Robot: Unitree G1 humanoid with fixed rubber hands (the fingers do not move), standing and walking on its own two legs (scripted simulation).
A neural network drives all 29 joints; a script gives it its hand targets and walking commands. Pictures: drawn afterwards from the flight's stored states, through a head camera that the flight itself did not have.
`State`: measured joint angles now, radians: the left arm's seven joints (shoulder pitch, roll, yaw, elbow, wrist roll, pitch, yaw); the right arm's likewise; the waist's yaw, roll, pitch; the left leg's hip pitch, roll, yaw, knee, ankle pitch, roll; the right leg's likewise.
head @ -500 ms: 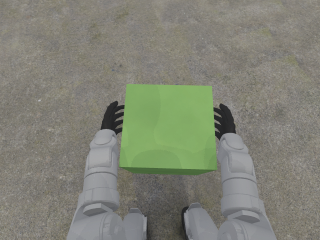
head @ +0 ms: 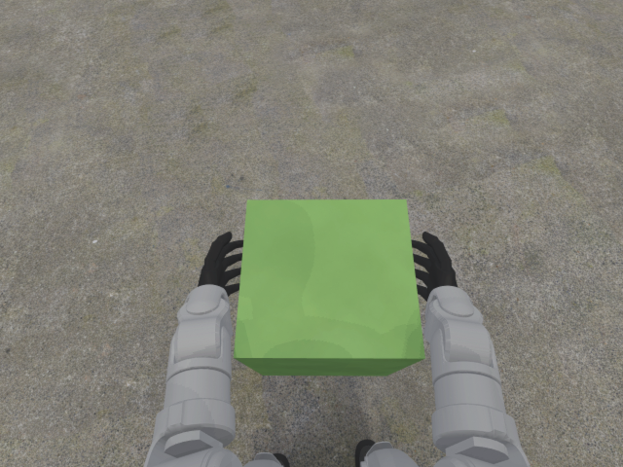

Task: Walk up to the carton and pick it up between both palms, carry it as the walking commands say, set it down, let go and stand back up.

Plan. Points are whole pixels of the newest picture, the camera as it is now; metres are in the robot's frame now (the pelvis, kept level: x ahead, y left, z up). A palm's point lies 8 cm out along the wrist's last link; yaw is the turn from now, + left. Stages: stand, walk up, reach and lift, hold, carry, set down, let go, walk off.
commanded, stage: reach and lift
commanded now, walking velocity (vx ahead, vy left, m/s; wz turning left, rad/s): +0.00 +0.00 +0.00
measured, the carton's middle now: (325, 298) +0.36 -0.02 -0.09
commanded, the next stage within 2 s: none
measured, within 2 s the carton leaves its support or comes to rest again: neither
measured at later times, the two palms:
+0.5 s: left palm (203, 284) +0.33 +0.13 +0.05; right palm (465, 282) +0.32 -0.17 +0.05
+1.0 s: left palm (190, 286) +0.32 +0.14 +0.08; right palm (471, 280) +0.31 -0.16 +0.08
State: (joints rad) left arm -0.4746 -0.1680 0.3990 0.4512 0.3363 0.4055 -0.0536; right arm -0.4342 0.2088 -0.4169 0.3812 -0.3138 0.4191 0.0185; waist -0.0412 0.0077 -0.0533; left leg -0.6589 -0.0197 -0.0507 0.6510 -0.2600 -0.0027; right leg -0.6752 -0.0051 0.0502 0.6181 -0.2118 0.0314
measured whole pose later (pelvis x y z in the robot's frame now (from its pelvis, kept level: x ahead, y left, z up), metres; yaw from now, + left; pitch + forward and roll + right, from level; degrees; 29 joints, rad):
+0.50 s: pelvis +0.01 +0.00 +0.02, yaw +0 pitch +0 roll +0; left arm -0.38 -0.17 0.32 0.38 0.33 0.57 -0.03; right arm -0.36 0.18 -0.33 0.32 -0.31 0.59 0.02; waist -0.03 0.00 0.01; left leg -0.22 -0.01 -0.05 0.41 -0.19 0.00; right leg -0.25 -0.01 0.05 0.40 -0.16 0.03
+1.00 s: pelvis +0.02 +0.00 +0.03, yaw +0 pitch -7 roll +0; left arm -0.33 -0.17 0.27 0.27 0.31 0.73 -0.02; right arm -0.32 0.17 -0.27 0.24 -0.30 0.74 0.03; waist -0.02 0.00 0.05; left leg -0.03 -0.01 -0.04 0.36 -0.20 0.00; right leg -0.06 -0.01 0.06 0.34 -0.16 0.03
